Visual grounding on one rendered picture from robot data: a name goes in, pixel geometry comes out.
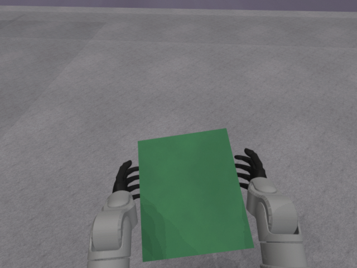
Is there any right robot hand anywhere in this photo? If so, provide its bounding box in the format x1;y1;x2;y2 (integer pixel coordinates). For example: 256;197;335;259
234;148;267;189

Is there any left robot forearm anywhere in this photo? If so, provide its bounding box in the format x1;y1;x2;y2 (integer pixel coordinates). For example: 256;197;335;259
87;190;138;268

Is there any left robot hand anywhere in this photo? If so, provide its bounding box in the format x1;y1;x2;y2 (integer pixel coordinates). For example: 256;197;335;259
112;160;140;200

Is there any carton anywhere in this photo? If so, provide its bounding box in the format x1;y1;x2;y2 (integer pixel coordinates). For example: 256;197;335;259
138;128;254;262

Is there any right robot forearm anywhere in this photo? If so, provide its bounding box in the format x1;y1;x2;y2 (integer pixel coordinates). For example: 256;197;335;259
246;177;312;268

